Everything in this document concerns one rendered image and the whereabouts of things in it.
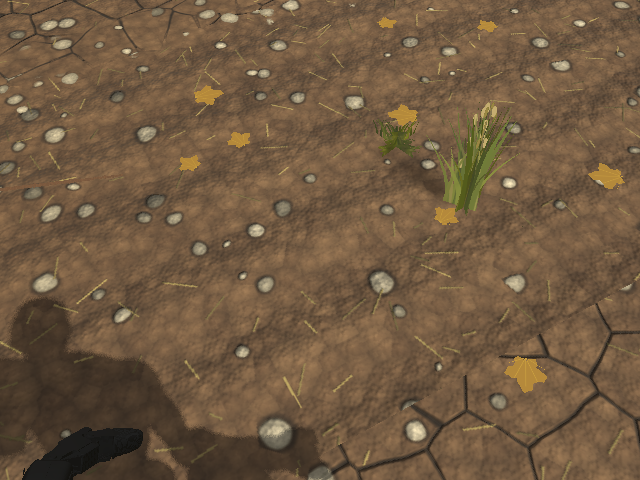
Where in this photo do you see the robot left hand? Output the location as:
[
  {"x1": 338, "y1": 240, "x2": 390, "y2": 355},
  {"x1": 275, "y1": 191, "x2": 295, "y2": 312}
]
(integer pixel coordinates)
[{"x1": 22, "y1": 427, "x2": 143, "y2": 480}]

